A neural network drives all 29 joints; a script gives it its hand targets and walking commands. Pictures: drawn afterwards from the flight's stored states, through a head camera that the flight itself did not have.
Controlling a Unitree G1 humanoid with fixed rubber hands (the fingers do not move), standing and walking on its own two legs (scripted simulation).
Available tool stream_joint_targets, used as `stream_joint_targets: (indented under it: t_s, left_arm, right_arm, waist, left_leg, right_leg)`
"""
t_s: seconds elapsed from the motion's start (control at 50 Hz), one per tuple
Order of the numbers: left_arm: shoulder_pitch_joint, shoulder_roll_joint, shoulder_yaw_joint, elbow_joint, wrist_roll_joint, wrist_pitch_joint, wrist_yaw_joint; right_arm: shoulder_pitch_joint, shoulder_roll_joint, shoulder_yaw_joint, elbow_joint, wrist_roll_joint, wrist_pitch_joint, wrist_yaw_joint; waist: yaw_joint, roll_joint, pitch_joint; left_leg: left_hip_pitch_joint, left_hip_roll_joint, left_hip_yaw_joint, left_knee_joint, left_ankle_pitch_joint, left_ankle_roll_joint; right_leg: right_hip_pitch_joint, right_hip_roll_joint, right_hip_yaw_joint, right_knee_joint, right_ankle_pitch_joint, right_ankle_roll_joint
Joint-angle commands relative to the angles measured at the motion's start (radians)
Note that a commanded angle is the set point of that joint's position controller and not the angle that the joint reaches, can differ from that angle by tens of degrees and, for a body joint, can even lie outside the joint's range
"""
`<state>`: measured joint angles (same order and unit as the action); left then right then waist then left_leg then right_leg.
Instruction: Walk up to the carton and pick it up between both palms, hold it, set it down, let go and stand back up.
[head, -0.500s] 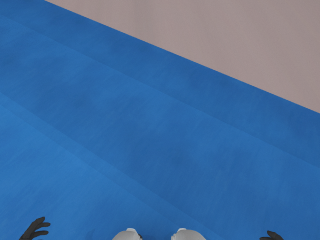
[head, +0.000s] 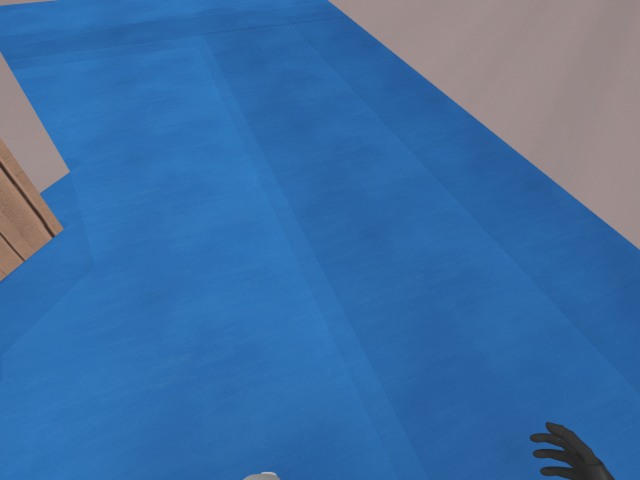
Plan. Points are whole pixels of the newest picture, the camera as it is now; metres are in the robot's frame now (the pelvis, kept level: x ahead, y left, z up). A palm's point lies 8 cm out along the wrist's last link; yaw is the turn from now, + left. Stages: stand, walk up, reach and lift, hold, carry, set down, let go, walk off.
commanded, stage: walk up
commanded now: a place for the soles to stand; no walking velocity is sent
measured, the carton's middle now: out of the picture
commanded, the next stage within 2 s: none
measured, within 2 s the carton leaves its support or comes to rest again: neither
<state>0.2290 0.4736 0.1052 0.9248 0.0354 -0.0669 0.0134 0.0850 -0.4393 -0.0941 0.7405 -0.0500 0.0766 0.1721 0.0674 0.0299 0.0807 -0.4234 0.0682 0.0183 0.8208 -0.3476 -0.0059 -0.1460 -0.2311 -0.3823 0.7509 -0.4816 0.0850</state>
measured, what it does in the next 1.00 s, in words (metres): walks ahead, turning left: right foot, then left foot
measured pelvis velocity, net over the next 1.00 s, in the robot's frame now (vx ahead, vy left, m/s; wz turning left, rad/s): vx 0.20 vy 0.17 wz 0.85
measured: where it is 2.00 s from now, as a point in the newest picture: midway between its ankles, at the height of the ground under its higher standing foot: (169, 422)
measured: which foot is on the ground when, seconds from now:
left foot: down 0.00-0.42, up 0.44-0.74, down 0.76-1.00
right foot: down 0.00-0.04, up 0.06-0.36, down 0.38-0.86, up 0.88-1.00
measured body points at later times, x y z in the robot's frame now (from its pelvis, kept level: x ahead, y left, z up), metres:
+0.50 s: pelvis +0.11 +0.05 +0.02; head +0.15 +0.04 +0.47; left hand +0.10 +0.41 -0.05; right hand +0.31 -0.20 -0.10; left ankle +0.06 +0.12 -0.68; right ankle +0.19 -0.03 -0.71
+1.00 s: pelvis +0.20 +0.17 +0.00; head +0.19 +0.22 +0.44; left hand +0.01 +0.46 -0.12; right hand +0.52 +0.06 -0.07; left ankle +0.17 +0.30 -0.71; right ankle +0.27 +0.04 -0.65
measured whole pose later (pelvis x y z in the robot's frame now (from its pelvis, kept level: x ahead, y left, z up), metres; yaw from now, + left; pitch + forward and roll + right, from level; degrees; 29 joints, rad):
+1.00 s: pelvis +0.20 +0.17 +0.00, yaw +48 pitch -2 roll +1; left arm 0.21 0.48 0.06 0.88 0.02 -0.09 -0.03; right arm 0.17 -0.39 -0.05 0.77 0.01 -0.02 0.08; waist 0.00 -0.11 0.11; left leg -0.45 -0.07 -0.03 0.77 -0.28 0.02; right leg -0.42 -0.12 -0.03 1.19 -0.47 -0.03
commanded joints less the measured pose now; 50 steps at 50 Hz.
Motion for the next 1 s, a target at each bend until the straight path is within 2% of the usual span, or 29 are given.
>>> stream_joint_targets:
  t_s: [0.0, 0.02, 0.04, 0.08, 0.1, 0.12, 0.16, 0.24, 0.3, 0.34, 0.36, 0.38, 0.4, 0.42, 0.44, 0.46, 0.5, 0.62, 0.68, 0.72, 0.78, 0.8, 0.82, 0.84, 0.86, 0.88, 0.9, 0.94, 0.98]
  left_arm:
    - [-0.171, 0.237, 0.042, -0.115, -0.015, -0.017, 0.002]
    - [-0.175, 0.184, 0.019, -0.151, -0.031, -0.018, -0.003]
    - [-0.154, 0.204, 0.013, -0.151, -0.034, -0.020, -0.002]
    - [-0.088, 0.214, 0.019, -0.119, -0.020, -0.027, -0.007]
    - [-0.046, 0.212, 0.020, -0.103, -0.016, -0.027, -0.010]
    - [-0.027, 0.198, 0.021, -0.097, -0.016, -0.026, -0.009]
    - [-0.017, 0.201, 0.017, -0.104, -0.020, -0.026, 0.002]
    - [-0.012, 0.201, 0.024, -0.121, -0.027, -0.039, 0.015]
    - [-0.014, 0.171, 0.022, -0.142, -0.038, -0.051, 0.020]
    - [0.013, 0.161, 0.025, -0.144, -0.039, -0.060, 0.024]
    - [0.082, 0.193, 0.049, -0.124, -0.036, -0.056, 0.029]
    - [0.165, 0.222, 0.062, -0.108, -0.021, -0.057, 0.037]
    - [0.204, 0.299, 0.087, -0.105, -0.001, -0.051, 0.047]
    - [0.080, 0.312, 0.097, -0.121, 0.001, -0.045, 0.040]
    - [-0.011, 0.292, 0.099, -0.147, -0.010, -0.047, 0.030]
    - [-0.039, 0.251, 0.089, -0.162, -0.017, -0.052, 0.024]
    - [-0.005, 0.191, 0.070, -0.153, -0.013, -0.064, 0.018]
    - [-0.029, 0.256, 0.082, -0.165, -0.019, -0.069, -0.003]
    - [-0.071, 0.280, 0.080, -0.179, -0.015, -0.067, -0.010]
    - [-0.105, 0.291, 0.079, -0.180, -0.011, -0.063, -0.013]
    - [-0.119, 0.269, 0.062, -0.182, -0.003, -0.056, -0.015]
    - [-0.110, 0.244, 0.051, -0.173, 0.000, -0.052, -0.016]
    - [-0.118, 0.203, 0.037, -0.195, -0.014, -0.053, -0.016]
    - [-0.136, 0.194, 0.025, -0.227, -0.029, -0.052, -0.026]
    - [-0.102, 0.247, 0.025, -0.216, -0.027, -0.055, -0.027]
    - [-0.064, 0.262, 0.024, -0.180, -0.021, -0.061, -0.028]
    - [-0.027, 0.255, 0.016, -0.153, -0.020, -0.065, -0.031]
    - [0.065, 0.233, 0.012, -0.112, -0.017, -0.057, -0.030]
    - [0.107, 0.241, 0.006, -0.093, -0.017, -0.047, -0.027]
  right_arm:
    - [0.286, -0.286, -0.097, -0.041, 0.022, -0.037, -0.028]
    - [0.231, -0.335, -0.103, -0.072, 0.017, -0.037, -0.040]
    - [0.195, -0.338, -0.111, -0.104, 0.023, -0.035, -0.044]
    - [0.133, -0.282, -0.100, -0.140, 0.031, -0.033, -0.059]
    - [0.102, -0.255, -0.088, -0.142, 0.029, -0.036, -0.073]
    - [0.092, -0.238, -0.086, -0.141, 0.030, -0.044, -0.080]
    - [0.101, -0.218, -0.074, -0.156, 0.035, -0.057, -0.082]
    - [0.106, -0.182, -0.065, -0.190, 0.019, -0.066, -0.075]
    - [0.127, -0.175, -0.070, -0.202, 0.005, -0.068, -0.070]
    - [0.100, -0.159, -0.066, -0.213, 0.006, -0.067, -0.068]
    - [0.041, -0.179, -0.058, -0.224, 0.025, -0.076, -0.066]
    - [0.023, -0.137, -0.040, -0.237, 0.039, -0.081, -0.064]
    - [0.058, -0.070, -0.017, -0.221, 0.043, -0.083, -0.065]
    - [0.095, -0.157, -0.030, -0.176, 0.022, -0.076, -0.074]
    - [0.155, -0.221, -0.042, -0.138, 0.017, -0.072, -0.071]
    - [0.159, -0.239, -0.049, -0.122, 0.014, -0.076, -0.065]
    - [0.104, -0.221, -0.052, -0.099, 0.006, -0.084, -0.049]
    - [0.036, -0.159, -0.037, -0.075, 0.025, -0.080, -0.018]
    - [-0.032, -0.164, -0.040, -0.068, 0.029, -0.081, -0.011]
    - [0.009, -0.170, -0.048, -0.043, 0.034, -0.084, -0.011]
    - [0.142, -0.222, -0.070, 0.018, 0.042, -0.088, -0.028]
    - [0.228, -0.247, -0.078, 0.044, 0.044, -0.093, -0.038]
    - [0.332, -0.323, -0.095, 0.052, 0.042, -0.092, -0.057]
    - [0.328, -0.358, -0.094, 0.037, 0.046, -0.089, -0.076]
    - [0.261, -0.365, -0.091, 0.003, 0.058, -0.089, -0.088]
    - [0.190, -0.352, -0.088, -0.018, 0.058, -0.089, -0.099]
    - [0.153, -0.336, -0.084, -0.024, 0.056, -0.098, -0.109]
    - [0.132, -0.272, -0.067, -0.021, 0.064, -0.118, -0.127]
    - [0.094, -0.248, -0.052, -0.042, 0.064, -0.127, -0.125]
  waist:
    - [-0.246, 0.193, -0.163]
    - [-0.221, 0.383, -0.105]
    - [-0.193, 0.369, -0.111]
    - [-0.131, 0.221, -0.138]
    - [-0.107, 0.185, -0.162]
    - [-0.098, 0.204, -0.190]
    - [-0.089, 0.247, -0.164]
    - [-0.085, 0.166, -0.168]
    - [-0.083, 0.153, -0.162]
    - [-0.051, 0.103, -0.163]
    - [-0.004, 0.070, -0.190]
    - [0.045, -0.053, -0.221]
    - [0.061, -0.287, -0.277]
    - [0.009, -0.196, -0.227]
    - [-0.034, -0.160, -0.185]
    - [-0.045, -0.114, -0.129]
    - [-0.041, -0.089, -0.054]
    - [-0.017, -0.264, 0.007]
    - [-0.022, -0.282, 0.054]
    - [-0.061, -0.259, 0.037]
    - [-0.147, -0.109, -0.063]
    - [-0.193, 0.022, -0.116]
    - [-0.261, 0.305, -0.127]
    - [-0.247, 0.412, -0.077]
    - [-0.199, 0.279, -0.082]
    - [-0.154, 0.197, -0.101]
    - [-0.132, 0.145, -0.136]
    - [-0.086, 0.183, -0.192]
    - [-0.062, 0.230, -0.179]
  left_leg:
    - [0.335, -0.002, -0.250, -0.352, -0.096, 0.182]
    - [0.377, 0.094, -0.592, -0.525, 0.000, 0.271]
    - [0.391, 0.145, -0.766, -0.565, 0.072, 0.334]
    - [0.486, 0.139, -0.628, -0.509, 0.216, 0.331]
    - [0.513, 0.116, -0.555, -0.463, 0.316, 0.309]
    - [0.488, 0.088, -0.523, -0.446, 0.366, 0.287]
    - [0.361, 0.066, -0.533, -0.459, 0.408, 0.280]
    - [0.332, 0.051, -0.538, -0.451, 0.457, 0.291]
    - [0.270, 0.053, -0.583, -0.445, 0.480, 0.291]
    - [0.185, 0.007, -0.540, -0.403, 0.393, 0.235]
    - [0.025, -0.045, -0.482, -0.321, 0.332, 0.170]
    - [-0.122, -0.125, -0.388, -0.172, 0.242, 0.108]
    - [-0.309, -0.235, -0.224, 0.031, -0.127, 0.041]
    - [-0.354, -0.138, -0.169, 0.155, -0.134, 0.016]
    - [-0.345, -0.053, -0.167, 0.200, -0.111, 0.008]
    - [-0.322, -0.017, -0.158, 0.201, -0.085, -0.004]
    - [-0.298, 0.017, -0.150, 0.186, -0.031, -0.008]
    - [-0.212, 0.056, -0.070, 0.020, 0.036, -0.018]
    - [-0.087, 0.055, -0.034, -0.083, 0.071, -0.011]
    - [0.027, 0.032, 0.020, -0.106, 0.108, 0.003]
    - [0.262, -0.044, 0.061, -0.104, 0.019, 0.062]
    - [0.358, -0.097, 0.026, -0.140, -0.072, 0.093]
    - [0.414, 0.003, -0.285, -0.362, -0.240, 0.183]
    - [0.438, 0.149, -0.716, -0.559, -0.216, 0.277]
    - [0.424, 0.238, -0.845, -0.602, -0.181, 0.342]
    - [0.418, 0.237, -0.780, -0.587, -0.169, 0.344]
    - [0.442, 0.197, -0.668, -0.519, -0.051, 0.311]
    - [0.333, 0.137, -0.525, -0.429, 0.072, 0.260]
    - [0.187, 0.097, -0.460, -0.414, -0.015, 0.255]
  right_leg:
    - [-0.294, 0.025, 0.045, 0.273, 0.205, -0.125]
    - [-0.526, 0.178, 0.091, 0.399, -0.141, -0.091]
    - [-0.567, 0.198, 0.245, 0.403, -0.193, -0.082]
    - [-0.573, 0.140, 0.328, 0.391, -0.120, -0.094]
    - [-0.563, 0.119, 0.364, 0.374, -0.073, -0.102]
    - [-0.521, 0.115, 0.377, 0.355, -0.027, -0.102]
    - [-0.434, 0.143, 0.383, 0.291, -0.002, -0.096]
    - [-0.375, 0.185, 0.388, 0.117, 0.020, -0.097]
    - [-0.280, 0.207, 0.397, -0.025, 0.060, -0.109]
    - [-0.129, 0.215, 0.406, -0.208, 0.185, -0.112]
    - [0.059, 0.231, 0.371, -0.267, 0.234, -0.120]
    - [0.243, 0.137, 0.465, -0.396, 0.226, -0.145]
    - [0.403, -0.157, 0.776, -0.503, 0.071, -0.209]
    - [0.322, -0.312, 0.914, -0.548, -0.076, -0.291]
    - [0.278, -0.355, 0.883, -0.533, -0.113, -0.353]
    - [0.210, -0.326, 0.797, -0.525, -0.034, -0.352]
    - [0.121, -0.215, 0.635, -0.512, 0.145, -0.287]
    - [0.036, -0.170, 0.329, -0.495, 0.311, -0.294]
    - [-0.113, -0.159, 0.234, -0.500, 0.193, -0.259]
    - [-0.173, -0.155, 0.192, -0.460, 0.156, -0.234]
    - [-0.274, -0.089, 0.133, -0.192, 0.149, -0.199]
    - [-0.305, -0.016, 0.084, 0.047, 0.218, -0.182]
    - [-0.440, 0.092, 0.043, 0.399, 0.192, -0.140]
    - [-0.632, 0.195, 0.171, 0.534, -0.108, -0.103]
    - [-0.634, 0.160, 0.318, 0.539, -0.093, -0.102]
    - [-0.618, 0.127, 0.357, 0.525, -0.038, -0.109]
    - [-0.594, 0.091, 0.384, 0.501, 0.006, -0.118]
    - [-0.467, 0.075, 0.403, 0.428, 0.038, -0.120]
    - [-0.354, 0.095, 0.393, 0.324, 0.009, -0.115]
